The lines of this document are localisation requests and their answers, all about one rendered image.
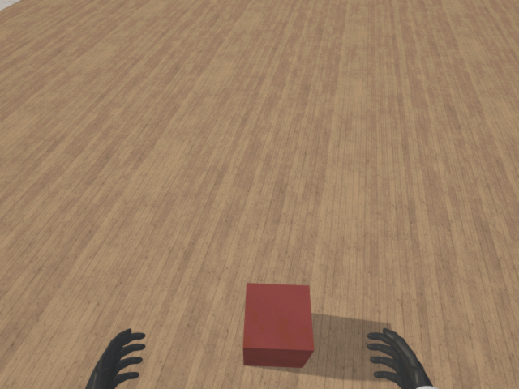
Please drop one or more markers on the carton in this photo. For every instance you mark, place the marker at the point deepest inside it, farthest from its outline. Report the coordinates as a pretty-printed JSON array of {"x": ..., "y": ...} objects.
[{"x": 277, "y": 325}]

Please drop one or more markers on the right robot hand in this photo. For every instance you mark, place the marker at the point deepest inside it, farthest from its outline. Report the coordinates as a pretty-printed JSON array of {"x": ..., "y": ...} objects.
[{"x": 410, "y": 373}]

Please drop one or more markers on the left robot hand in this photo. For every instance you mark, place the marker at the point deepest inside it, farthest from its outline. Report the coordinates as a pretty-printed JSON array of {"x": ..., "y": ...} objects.
[{"x": 104, "y": 375}]

